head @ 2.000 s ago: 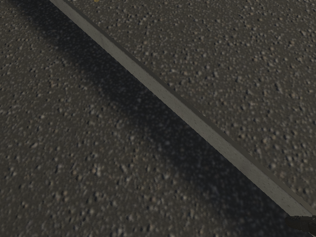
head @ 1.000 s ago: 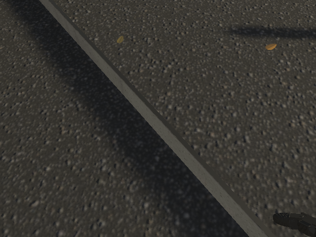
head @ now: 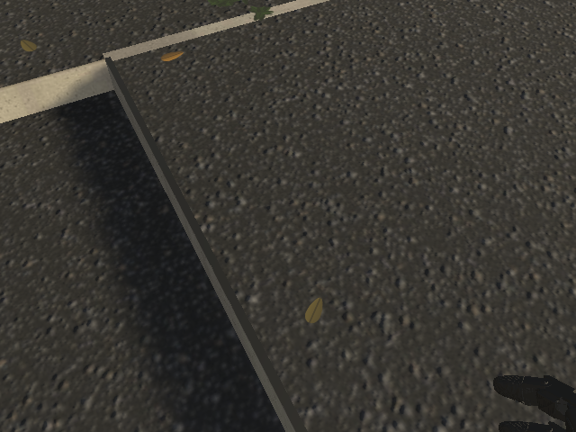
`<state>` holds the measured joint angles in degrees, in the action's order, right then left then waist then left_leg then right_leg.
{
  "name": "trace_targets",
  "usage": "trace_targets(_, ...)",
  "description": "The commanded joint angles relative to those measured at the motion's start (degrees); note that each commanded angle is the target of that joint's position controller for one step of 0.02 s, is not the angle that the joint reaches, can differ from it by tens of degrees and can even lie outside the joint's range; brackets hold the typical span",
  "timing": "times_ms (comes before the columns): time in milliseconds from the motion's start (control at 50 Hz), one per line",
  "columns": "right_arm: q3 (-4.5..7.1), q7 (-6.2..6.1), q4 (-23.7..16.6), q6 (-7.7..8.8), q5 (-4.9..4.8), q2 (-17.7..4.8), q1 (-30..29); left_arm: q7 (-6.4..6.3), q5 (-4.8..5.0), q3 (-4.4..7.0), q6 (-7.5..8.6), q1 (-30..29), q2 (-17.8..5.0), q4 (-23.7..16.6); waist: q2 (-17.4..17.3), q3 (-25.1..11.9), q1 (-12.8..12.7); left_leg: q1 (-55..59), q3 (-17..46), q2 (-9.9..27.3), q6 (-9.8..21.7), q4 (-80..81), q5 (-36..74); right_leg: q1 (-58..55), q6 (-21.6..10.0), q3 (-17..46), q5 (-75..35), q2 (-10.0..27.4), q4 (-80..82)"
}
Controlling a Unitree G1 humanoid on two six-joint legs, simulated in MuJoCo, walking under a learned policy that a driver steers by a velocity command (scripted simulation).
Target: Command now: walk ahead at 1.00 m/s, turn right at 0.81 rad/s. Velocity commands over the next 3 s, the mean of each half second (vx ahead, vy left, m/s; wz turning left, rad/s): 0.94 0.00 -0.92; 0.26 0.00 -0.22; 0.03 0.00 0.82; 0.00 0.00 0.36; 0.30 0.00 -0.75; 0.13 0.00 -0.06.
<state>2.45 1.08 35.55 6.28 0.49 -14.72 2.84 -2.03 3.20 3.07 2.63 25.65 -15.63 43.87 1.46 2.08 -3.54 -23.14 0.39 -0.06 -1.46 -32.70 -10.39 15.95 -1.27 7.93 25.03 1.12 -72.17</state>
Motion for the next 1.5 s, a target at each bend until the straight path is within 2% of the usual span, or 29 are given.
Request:
trace_targets(20, 2.96, -0.48, 3.36, -0.75, 1.44, -6.01, 15.29, -0.08, -1.18, -0.15, 0.59, -6.51, -1.52, -7.71, -4.93, -5.05, 9.03, 29.2, 23.52, 18.22, 11.44, 16.38, -5.13, 32.24, -0.55, -3.91, -4.12, 5.68, -21.85)
trace_targets(80, 1.21, 0.51, 9.33, -0.66, 1.02, 0.15, 15.11, 1.18, 1.15, -1.56, -2.66, -9.05, 5.01, -10.82, -10.87, 0.42, 5.01, 22.93, 15.33, 19.35, 11.8, 18.4, -0.66, 41.27, -2.15, -4.88, 6.28, 5.79, -44.52)
trace_targets(160, -1.08, -0.35, 14.21, -1.87, -0.04, 1.98, 15.11, 2.83, 0.94, -4.42, -4.2, -16.34, 7.6, -18.64, -5.07, 8.33, -1.55, 17.46, 4.83, 21.59, 7.82, 20.83, 1.28, 61.59, -3.91, 0.36, 4.64, 5.99, -56.27)
trace_targets(200, -1.32, -1.82, 13.45, -3.25, 1.54, -0.98, 10.51, 3.79, -0.37, -5.11, -3.53, -21.77, 5.24, -22.79, -0.66, 8.41, -3.51, 10.49, -6.54, 13.99, 5.12, 24.89, 3.39, 56.92, -3.92, -3.09, -0.92, 4.65, -41.79)
trace_targets(220, -0.39, -2.82, 12.09, -2.62, 1.48, -7.05, 10.2, 3.8, -1.59, -4.92, -3.32, -21.06, 2.79, -24.08, -1.87, 6.23, -4.42, 5.57, -9.7, 14.92, 6.1, 28.01, 8.89, 47.74, -2.6, -6.4, -5.97, 6.08, -33.07)
trace_targets(260, -0.3, -3.8, 10.87, -0.64, 0.8, -9.79, 7.46, 3.83, -3.17, -3.95, -2.79, -19.62, 0.91, -22.85, -0.76, 3.45, -5.5, -2.0, -18.73, 10.38, 6.02, 27.02, 41.56, 24.04, -4.06, -15.43, -11.98, 3.11, -19.35)
trace_targets(300, 1.44, -4.82, 10.33, -0.53, 0.15, -18.18, 15.43, 3.94, -1.69, -1.57, -1.91, -21.03, -2.78, -22.26, -5.55, -8.63, -5.04, 10.23, -16.0, 13.4, 8.28, 14.33, 96.6, 7.91, -5.25, -21.4, -9.7, -4.32, -11.22)
trace_targets(320, 3.55, -4.24, 9.88, -1.79, 0.83, -24.05, 13.6, 4.07, -0.89, -0.38, -1.78, -13.03, -3.88, -21.31, -14.5, -11.93, -9.9, 18.73, -13.53, 17.61, 9.47, 3.25, 109.1, 5.86, -6.75, -20.45, -0.55, -4.23, -4.73)
trace_targets(340, 3.87, -3.73, 7.54, -3.27, 0.64, -22.64, 11.95, 4.35, -0.1, 1.86, -1.85, -2.79, -9.21, -17.75, -14.79, -15.23, -13.18, 20.86, -12.28, 17.23, 10.5, -13.56, 111.73, -3.21, -9.06, -18.56, 4.97, -9.07, 6.86)
trace_targets(360, 2.42, -3.66, 4.33, -2.7, -0.97, -14.22, 10.77, 5.1, -0.23, 3.25, -1.4, 0.92, -13.64, -14.25, -1.8, -9.23, -11.08, 6.34, -8.21, 7.62, 6.25, -41.58, 48.2, -12.02, -14.76, -0.58, -3.14, -6.24, 26.68)
trace_targets(380, -0.64, -0.83, -1.61, 0.73, 1.17, -3.93, 15.99, 4.05, -1.82, 3.09, -0.7, -3.48, -17.91, -13.98, 27.72, -17.17, 1.67, -16.63, 4.28, -5.7, 5.06, -59.11, -8.86, -23.88, -23.94, 39.8, 0.74, 5.22, 44.71)
trace_targets(400, 0.54, 0.94, -3.11, 3.57, 0.0, -8.16, 10.17, 3.7, -2.46, 1.79, 0.08, -0.65, -12.5, -14.62, 18.86, -16.61, -2.35, -22.57, 11.57, -4.56, 7.89, -62.96, -6.43, -21.73, -21.17, 51.62, 15.58, 8.15, 55.6)
trace_targets(420, 0.69, 1.09, -4.66, 4.36, -2.14, -7.72, 3.58, 4.12, -3.39, 1.05, 1.4, 1.01, -9.62, -12.53, 8.28, -2.45, -1.36, -28.46, 9.7, -4.77, 8.45, -62.58, -6.62, -12.23, -18.65, 50.42, 6.7, 9.8, 56.85)
trace_targets(440, -0.22, 0.48, -4.72, 4.18, -1.62, -4.82, 1.7, 4.76, -3.66, 0.52, 2.18, -1.36, -7.0, -11.7, -3.34, 4.97, 2.0, -28.74, 8.28, -3.35, 7.28, -62.23, -8.9, -2.09, -16.67, 42.62, -7.98, 8.57, 51.79)
trace_targets(500, -0.67, 0.15, -3.33, 0.73, -0.88, -3.34, 9.1, 3.33, -3.53, -0.57, 1.61, -10.14, -3.45, -11.82, 0.6, 3.83, 9.75, -22.26, 4.79, -0.48, 3.14, -66.16, -13.1, 12.28, -14.66, 21.7, -20.42, 2.07, 48.89)
trace_targets(580, -1.57, -0.78, -6.68, 0.31, 2.34, -2.33, -2.74, -0.28, -1.98, 0.32, 0.58, -12.18, -5.73, -10.81, -4.58, 1.85, 7.04, -2.12, -3.85, -2.98, 0.31, -21.53, 4.52, 20.74, -9.32, 5.95, -35.93, -7.15, 51.34)
trace_targets(640, -0.15, -1.5, -6.92, -0.79, -0.33, -3.2, -3.88, -0.82, -1.6, 2.43, -1.78, -7.2, -10.53, -8.95, 3.4, -9.29, 3.86, 6.12, -4.84, -8.71, -3.08, -1.35, 18.02, 2.95, -5.91, 5.74, -39.62, -7.1, 49.07)
trace_targets(720, 2.32, 0.04, -1.85, 0.1, -1.59, -8.46, 5.77, -1.71, -2.38, 1.62, -1.12, -6.23, -6.4, -6.88, 7.03, -9.53, 6.52, 7.92, -0.84, -3.71, -1.25, 12.11, 31.85, -17.91, -1.67, 5.61, -44.7, -1.84, 37.84)
trace_targets(740, 2.63, 0.51, 1.74, 0.73, -1.27, -8.89, 14.94, -1.09, -3.24, 1.17, -0.75, -9.84, -5.37, -7.55, 5.41, -12.11, 10.99, 16.44, -0.24, -1.3, 0.25, 15.03, 36.74, -16.44, 0.06, 3.01, -42.22, -3.24, 26.77)
trace_targets(760, 1.65, 0.81, 4.15, 0.95, -0.76, -9.82, 18.61, -0.43, -5.64, -0.33, -0.96, -8.74, 0.57, -9.14, -7.28, -16.72, 9.11, 29.23, 8.98, 6.14, 0.6, 6.62, 53.96, -5.98, 2.02, 1.64, 2.8, -6.6, 8.62)
trace_targets(780, 0.77, 0.91, 2.56, 1.75, 3.8, -10.19, 11.19, 1.02, -3.28, -1.03, -1.59, 12.48, 4.26, -6.39, -22.76, -18.93, -4.74, 38.33, 39.96, 18.93, 13.5, 8.88, 59.38, 10.21, 4.48, 5.58, 14.76, -12.86, -8.28)
trace_targets(820, 1.55, 1.31, -2.91, 0.38, 0.04, -7.55, 1.98, 1.43, -3.61, 0.68, -2.3, 3.0, -8.55, -4.82, -7.52, -16.57, 0.25, 31.49, 39.97, 16.33, 17.29, 13.45, 22.19, 14.41, 4.89, 2.88, 3.67, -5.38, -10.2)
trace_targets(860, 2.11, 1.55, -2.18, -1.15, -1.88, -10.43, 3.98, 0.04, -5.48, 1.26, -2.43, -11.95, -9.83, -9.77, 1.04, -11.28, 2.72, 19.89, 35.77, 9.9, 13.71, 17.31, 5.69, 14.27, 4.15, 1.26, -0.21, -5.37, -4.72)
trace_targets(1100, 4.14, -3.11, -3.6, -7.34, -1.94, -10.95, 10.1, -1.22, -3.85, 0.82, -2.06, -21.26, -4.63, -9.05, -9.29, -5.66, 4.95, 11.57, 33.94, 1.71, 7.72, 20.11, -13.3, 12.87, 4.07, 2.25, -7.81, -6.56, 23.26)
trace_targets(1300, 5.28, -2.87, -6.8, -9.61, -2.64, -11.11, 8.15, 0.64, -1.81, 2.82, 1.25, -20.92, -6.89, -6.17, -10.24, -5.02, 4.37, 11.92, 41.5, -1.28, 7.41, 14.54, -13.33, -2.41, 3.09, 3.11, -14.12, -5.73, 49.92)
trace_targets(1340, 4.31, -2.52, -5.93, -9.63, -3.1, -8.33, 12.34, 0.43, -2.77, 3.36, 0.59, -20.35, -9.19, -6.47, -1.69, -10.04, 5.77, 5.62, 32.04, -7.47, 3.92, 0.16, -26.56, -13.42, -2.79, 9.94, -18.55, 7.03, 53.82)
trace_targets(1360, 4.46, -2.21, -7.93, -9.37, -3.67, -8.58, 11.92, 0.39, -5.29, 3.65, 0.07, -22.82, -12.99, -7.61, 12.89, -7.22, 7.05, -4.65, 17.54, -14.34, 1.54, -14.95, -26.93, -11.5, -10.03, 20.59, -22.29, 15.83, 56.7)
trace_targets(1400, 6.31, -1.37, -6.39, -8.92, -2.09, -15.86, 12.45, -0.63, -5.39, 2.57, 0.1, -27.01, -6.95, -9.35, 8.13, -3.05, 7.13, -8.61, 12.87, -6.36, -2.27, -29.83, -18.0, -4.43, -10.94, 15.22, -18.91, 15.96, 56.3)
trace_targets(1500, 4.02, -1.43, -7.02, -9.92, -2.71, -10.82, 11.81, -2.09, -4.58, 0.92, -2.19, -24.56, -6.2, -10.34, 3.16, -0.76, 3.72, -16.7, 3.71, -0.4, -5.53, -43.48, -9.29, -6.61, -11.04, 0.76, -24.31, 10.35, 55.56)
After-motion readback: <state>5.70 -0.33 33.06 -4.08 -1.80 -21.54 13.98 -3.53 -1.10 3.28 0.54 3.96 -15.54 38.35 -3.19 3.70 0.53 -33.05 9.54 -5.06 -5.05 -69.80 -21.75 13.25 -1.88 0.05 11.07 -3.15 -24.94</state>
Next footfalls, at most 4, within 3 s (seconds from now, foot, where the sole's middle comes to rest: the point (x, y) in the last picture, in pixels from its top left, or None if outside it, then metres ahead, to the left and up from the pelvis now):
0.34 right None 0.42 -0.13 -0.63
0.74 left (411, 271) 0.82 -0.21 -0.63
1.32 right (475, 299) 0.75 -0.35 -0.63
1.78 left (362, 299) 0.74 -0.09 -0.63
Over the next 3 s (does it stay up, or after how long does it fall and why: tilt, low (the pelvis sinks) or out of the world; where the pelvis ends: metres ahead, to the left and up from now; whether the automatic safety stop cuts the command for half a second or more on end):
stays up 0.98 -0.39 0.14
